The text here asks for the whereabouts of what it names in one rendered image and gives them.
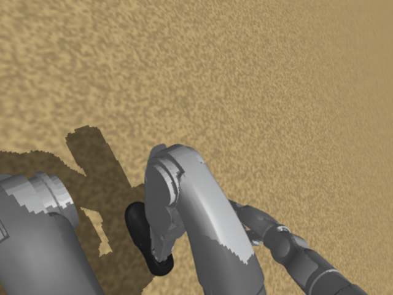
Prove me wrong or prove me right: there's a right robot arm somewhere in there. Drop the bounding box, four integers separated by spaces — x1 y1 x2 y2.
263 224 368 295

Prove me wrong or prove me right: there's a right robot hand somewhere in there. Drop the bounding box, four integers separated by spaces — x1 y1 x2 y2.
229 200 279 246

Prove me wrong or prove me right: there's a right robot foot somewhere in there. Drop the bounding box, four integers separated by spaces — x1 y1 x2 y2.
125 202 174 276

